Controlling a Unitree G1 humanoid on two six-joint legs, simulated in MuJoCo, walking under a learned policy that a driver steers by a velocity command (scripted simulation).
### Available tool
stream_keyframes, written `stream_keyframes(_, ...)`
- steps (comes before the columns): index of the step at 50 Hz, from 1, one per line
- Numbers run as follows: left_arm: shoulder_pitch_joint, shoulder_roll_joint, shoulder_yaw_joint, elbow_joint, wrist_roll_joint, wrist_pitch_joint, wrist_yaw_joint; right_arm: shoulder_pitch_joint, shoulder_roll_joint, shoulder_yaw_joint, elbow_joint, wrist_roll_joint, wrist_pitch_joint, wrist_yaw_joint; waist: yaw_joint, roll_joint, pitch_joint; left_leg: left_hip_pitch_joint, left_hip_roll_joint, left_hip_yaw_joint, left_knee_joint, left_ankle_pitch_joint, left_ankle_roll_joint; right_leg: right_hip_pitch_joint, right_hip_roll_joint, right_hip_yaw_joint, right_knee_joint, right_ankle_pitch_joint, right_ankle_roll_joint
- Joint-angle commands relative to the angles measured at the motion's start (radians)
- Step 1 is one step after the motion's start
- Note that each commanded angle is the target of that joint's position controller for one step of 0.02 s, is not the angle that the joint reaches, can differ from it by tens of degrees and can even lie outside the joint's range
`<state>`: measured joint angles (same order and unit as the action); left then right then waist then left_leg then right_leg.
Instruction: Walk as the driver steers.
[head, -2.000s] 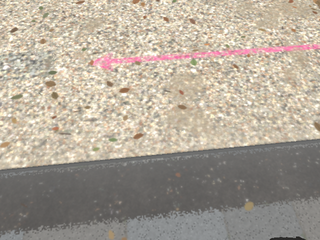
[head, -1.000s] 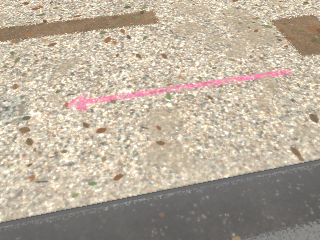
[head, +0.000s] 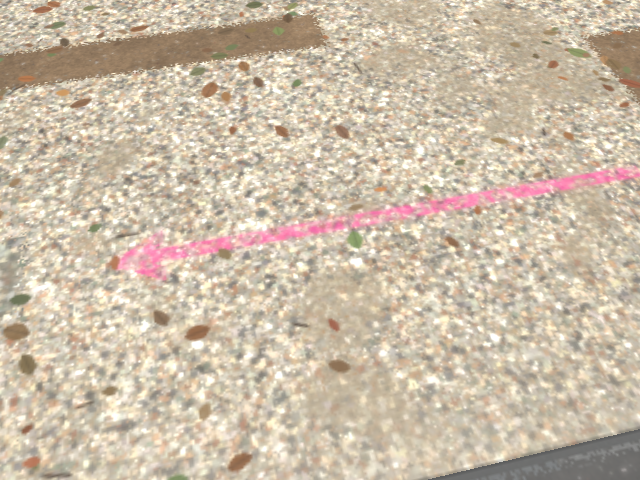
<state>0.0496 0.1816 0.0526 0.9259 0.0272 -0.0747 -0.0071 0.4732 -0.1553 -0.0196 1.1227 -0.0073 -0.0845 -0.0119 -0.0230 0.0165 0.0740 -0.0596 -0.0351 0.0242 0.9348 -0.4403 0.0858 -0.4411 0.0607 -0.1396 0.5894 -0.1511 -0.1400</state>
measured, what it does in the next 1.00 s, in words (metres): walks ahead: left foot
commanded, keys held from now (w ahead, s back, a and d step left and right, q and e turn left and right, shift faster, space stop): w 0.92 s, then w+q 0.08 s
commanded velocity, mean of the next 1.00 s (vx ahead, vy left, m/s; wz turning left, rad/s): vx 0.50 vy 0.00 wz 0.01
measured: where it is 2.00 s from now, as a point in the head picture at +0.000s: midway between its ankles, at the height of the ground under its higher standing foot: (289, 225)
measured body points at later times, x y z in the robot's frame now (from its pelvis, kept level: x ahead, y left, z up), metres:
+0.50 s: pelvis +0.29 +0.02 +0.01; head +0.33 +0.03 +0.45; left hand +0.18 +0.25 -0.14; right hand +0.49 -0.19 -0.11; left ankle +0.41 +0.10 -0.72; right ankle +0.10 -0.05 -0.71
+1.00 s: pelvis +0.57 +0.02 +0.02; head +0.60 +0.02 +0.46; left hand +0.76 +0.23 -0.10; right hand +0.47 -0.20 -0.13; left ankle +0.42 +0.10 -0.72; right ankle +0.72 -0.08 -0.70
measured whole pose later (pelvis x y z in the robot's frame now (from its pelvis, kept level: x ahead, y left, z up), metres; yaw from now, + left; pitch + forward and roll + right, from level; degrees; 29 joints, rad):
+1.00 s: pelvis +0.57 +0.02 +0.02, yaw +0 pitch +1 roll +1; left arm 0.00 0.18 0.03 0.87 0.02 -0.05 -0.03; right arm 0.48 -0.16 -0.03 1.08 -0.02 -0.09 -0.01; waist -0.08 -0.02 0.06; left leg 0.12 -0.07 0.07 0.20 -0.34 0.06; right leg -0.54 -0.04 -0.08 0.58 -0.09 -0.07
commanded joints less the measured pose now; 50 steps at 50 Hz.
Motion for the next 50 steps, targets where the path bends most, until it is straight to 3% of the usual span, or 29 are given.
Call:
stream_keyframes(1, 0.223, 0.142, 0.041, 0.041, -0.022, 0.008, -0.002, -0.054, -0.125, -0.032, -0.106, -0.006, -0.011, 0.011, 0.083, -0.037, -0.108, -0.588, 0.058, -0.081, 0.450, 0.107, 0.030, 0.500, -0.406, 0.653, -0.389, -0.323, -0.188)
stream_keyframes(2, 0.198, 0.092, 0.027, 0.050, -0.015, -0.003, -0.003, -0.080, -0.103, -0.031, -0.111, -0.007, -0.012, 0.013, 0.048, 0.016, -0.033, -0.542, 0.091, -0.078, 0.380, 0.149, 0.028, 0.372, -0.365, 0.547, -0.421, -0.184, -0.154)
stream_keyframes(4, 0.222, 0.043, 0.006, 0.082, -0.012, -0.022, 0.008, -0.053, -0.060, -0.028, -0.104, -0.032, 0.013, 0.020, -0.009, -0.006, -0.021, -0.434, 0.124, -0.079, 0.283, 0.165, 0.007, 0.251, -0.291, 0.394, -0.437, -0.019, -0.100)
stream_keyframes(7, 0.299, 0.080, 0.007, 0.110, -0.013, -0.042, 0.012, -0.095, -0.057, -0.031, -0.127, -0.035, 0.040, 0.030, -0.024, -0.037, -0.006, -0.465, 0.134, -0.044, 0.196, 0.198, -0.020, 0.236, -0.258, 0.300, -0.458, 0.113, -0.094)
stream_keyframes(9, 0.336, 0.100, 0.007, 0.114, -0.014, -0.042, 0.012, -0.198, -0.074, -0.033, -0.167, -0.034, 0.049, 0.035, -0.009, -0.044, 0.020, -0.544, 0.151, -0.021, 0.115, 0.272, -0.038, 0.257, -0.245, 0.266, -0.485, 0.129, -0.087)
stream_keyframes(11, 0.376, 0.096, 0.001, 0.117, -0.016, -0.039, 0.010, -0.300, -0.082, -0.032, -0.203, -0.027, 0.049, 0.039, 0.016, -0.048, 0.036, -0.594, 0.153, 0.002, 0.007, 0.346, -0.053, 0.293, -0.227, 0.234, -0.492, 0.199, -0.072)
stream_keyframes(14, 0.433, 0.092, -0.005, 0.127, -0.017, -0.038, 0.011, -0.416, -0.067, -0.023, -0.242, -0.015, 0.044, 0.042, 0.050, -0.064, 0.035, -0.575, 0.127, 0.040, -0.168, 0.434, -0.061, 0.345, -0.206, 0.187, -0.477, 0.317, -0.042)
stream_keyframes(19, 0.515, 0.100, -0.007, 0.156, -0.006, -0.034, 0.024, -0.541, -0.076, -0.019, -0.287, -0.012, 0.035, 0.039, 0.088, -0.083, 0.041, -0.590, 0.087, 0.069, -0.319, 0.424, -0.028, 0.526, -0.248, 0.177, -0.424, 0.453, -0.050)
stream_keyframes(22, 0.481, 0.122, -0.002, 0.156, 0.001, -0.032, 0.032, -0.494, -0.097, -0.029, -0.288, -0.013, 0.022, 0.032, 0.041, -0.094, 0.016, -0.483, 0.043, 0.083, -0.383, 0.312, 0.020, 0.586, -0.274, 0.156, -0.314, 0.711, -0.041)
stream_keyframes(23, 0.466, 0.134, 0.002, 0.155, 0.002, -0.031, 0.034, -0.413, -0.113, -0.038, -0.264, -0.014, 0.017, 0.025, 0.005, -0.104, -0.027, -0.380, 0.010, 0.092, -0.399, 0.273, 0.039, 0.588, -0.272, 0.147, -0.222, 0.840, -0.030)
stream_keyframes(24, 0.449, 0.141, 0.003, 0.154, 0.000, -0.027, 0.032, -0.266, -0.132, -0.051, -0.215, -0.017, 0.009, 0.017, -0.057, -0.090, -0.099, -0.217, -0.018, 0.104, -0.458, 0.296, 0.062, 0.565, -0.250, 0.126, -0.059, 0.870, -0.015)
stream_keyframes(25, 0.433, 0.131, -0.001, 0.140, -0.010, -0.028, 0.030, -0.091, -0.174, -0.070, -0.163, -0.035, -0.001, 0.007, -0.126, -0.067, -0.193, 0.042, 0.059, 0.026, -0.477, 0.316, 0.098, 0.406, -0.218, 0.105, 0.158, 0.686, 0.001)
stream_keyframes(26, 0.507, 0.039, -0.022, 0.105, -0.054, -0.028, 0.015, 0.047, -0.284, -0.100, -0.148, -0.062, -0.002, -0.001, -0.121, 0.123, -0.349, 0.378, 0.365, -0.401, -0.505, 0.204, 0.216, 0.052, -0.089, 0.038, 0.551, 0.206, 0.051)
stream_keyframes(27, 0.516, 0.089, -0.002, 0.114, -0.042, -0.026, 0.013, 0.008, -0.274, -0.101, -0.148, -0.033, 0.014, 0.014, -0.096, 0.134, -0.396, 0.394, 0.464, -0.708, -0.642, 0.205, 0.275, -0.112, 0.019, 0.139, 0.756, -0.356, 0.048)
stream_keyframes(28, 0.418, 0.116, 0.010, 0.088, -0.024, -0.021, 0.015, -0.113, -0.237, -0.090, -0.161, -0.010, 0.018, 0.020, -0.048, 0.053, -0.228, 0.249, 0.415, -0.557, -0.664, 0.136, 0.237, -0.187, -0.056, 0.196, 0.777, -0.271, 0.037)
stream_keyframes(29, 0.351, 0.102, 0.008, 0.067, -0.017, -0.026, 0.010, -0.191, -0.168, -0.071, -0.174, -0.006, 0.012, 0.024, -0.028, 0.010, -0.117, 0.099, 0.378, -0.439, -0.710, 0.168, 0.206, -0.187, -0.094, 0.192, 0.723, -0.193, 0.037)
stream_keyframes(30, 0.328, 0.082, 0.009, 0.066, -0.012, -0.023, 0.007, -0.221, -0.124, -0.058, -0.170, -0.009, 0.005, 0.023, 0.004, -0.002, -0.054, -0.004, 0.327, -0.344, -0.744, 0.226, 0.164, -0.151, -0.125, 0.188, 0.657, -0.151, 0.037)
stream_keyframes(31, 0.333, 0.067, 0.009, 0.064, 0.004, -0.009, 0.002, -0.224, -0.086, -0.045, -0.155, -0.006, -0.001, 0.019, 0.036, 0.010, -0.029, -0.080, 0.275, -0.266, -0.769, 0.272, 0.123, -0.100, -0.145, 0.184, 0.605, -0.126, 0.046)
stream_keyframes(33, 0.363, 0.040, 0.006, 0.071, 0.014, 0.014, -0.009, -0.166, -0.087, -0.040, -0.127, -0.007, -0.017, 0.013, 0.057, 0.033, -0.031, -0.118, 0.254, -0.202, -0.779, 0.406, 0.122, -0.058, -0.148, 0.165, 0.565, -0.112, 0.065)
stream_keyframes(35, 0.308, 0.041, 0.008, 0.048, 0.014, 0.027, -0.015, -0.126, -0.123, -0.045, -0.112, -0.005, -0.026, 0.011, 0.064, 0.030, -0.015, -0.116, 0.238, -0.153, -0.799, 0.452, 0.126, -0.110, -0.160, 0.145, 0.517, -0.070, 0.084)
stream_keyframes(38, 0.158, 0.058, 0.007, -0.008, 0.009, 0.033, -0.021, -0.068, -0.132, -0.041, -0.101, -0.005, -0.025, 0.012, 0.036, 0.036, 0.018, -0.078, 0.216, -0.108, -0.823, 0.517, 0.120, -0.208, -0.177, 0.116, 0.386, 0.038, 0.109)
stream_keyframes(41, 0.033, 0.047, -0.003, -0.051, -0.002, 0.030, -0.023, -0.020, -0.127, -0.035, -0.093, -0.005, -0.025, 0.012, 0.006, 0.042, 0.029, -0.043, 0.194, -0.066, -0.821, 0.597, 0.103, -0.197, -0.160, 0.083, 0.204, 0.125, 0.118)
stream_keyframes(45, -0.078, 0.048, -0.011, -0.090, -0.007, 0.024, -0.022, 0.055, -0.137, -0.034, -0.068, -0.009, -0.023, 0.004, -0.031, 0.054, 0.034, 0.075, 0.220, -0.053, -0.798, 0.669, 0.104, -0.186, -0.126, 0.054, 0.054, 0.154, 0.097)
stream_keyframes(48, -0.110, 0.070, -0.004, -0.117, -0.006, 0.013, -0.019, 0.070, -0.147, -0.036, -0.055, -0.018, -0.016, -0.006, -0.024, 0.052, 0.043, 0.168, 0.260, -0.080, -0.730, 0.790, 0.110, -0.176, -0.109, 0.066, -0.004, 0.074, 0.066)
stream_keyframes(50, -0.010, 0.090, 0.007, -0.095, -0.007, -0.001, -0.011, 0.025, -0.170, -0.043, -0.065, -0.022, -0.013, -0.010, 0.032, 0.061, -0.005, 0.170, 0.256, -0.078, -0.606, 1.008, 0.090, -0.024, -0.062, 0.058, -0.055, -0.008, 0.040)
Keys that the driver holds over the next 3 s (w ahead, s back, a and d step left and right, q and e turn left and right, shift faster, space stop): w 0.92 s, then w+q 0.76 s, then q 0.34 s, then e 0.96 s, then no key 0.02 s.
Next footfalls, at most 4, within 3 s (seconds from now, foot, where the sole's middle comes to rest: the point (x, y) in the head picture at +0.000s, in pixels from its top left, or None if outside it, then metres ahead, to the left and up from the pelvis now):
0.50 left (280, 478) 0.45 0.11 -0.75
1.04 right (362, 337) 0.76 -0.07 -0.75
1.60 left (267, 256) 1.00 0.15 -0.75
2.12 right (273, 178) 1.27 0.14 -0.75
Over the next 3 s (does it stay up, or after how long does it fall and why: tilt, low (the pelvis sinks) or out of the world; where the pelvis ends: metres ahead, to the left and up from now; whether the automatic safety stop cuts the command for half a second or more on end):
stays up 1.11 0.14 0.02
